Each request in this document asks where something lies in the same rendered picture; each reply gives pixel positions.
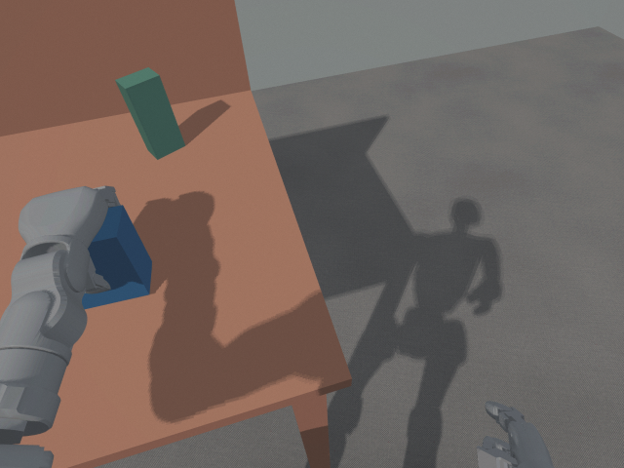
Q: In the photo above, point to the robot left hand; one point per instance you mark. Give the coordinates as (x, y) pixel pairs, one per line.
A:
(77, 213)

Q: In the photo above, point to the table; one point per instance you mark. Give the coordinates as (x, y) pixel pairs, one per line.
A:
(235, 324)

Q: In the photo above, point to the left robot forearm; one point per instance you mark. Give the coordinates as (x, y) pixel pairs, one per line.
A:
(38, 329)

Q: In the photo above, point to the sponge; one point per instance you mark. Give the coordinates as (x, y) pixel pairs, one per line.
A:
(120, 257)

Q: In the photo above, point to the robot left upper arm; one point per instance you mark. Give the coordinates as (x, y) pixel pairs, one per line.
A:
(25, 456)

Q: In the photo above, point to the robot right hand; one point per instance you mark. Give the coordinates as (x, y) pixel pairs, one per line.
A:
(525, 442)

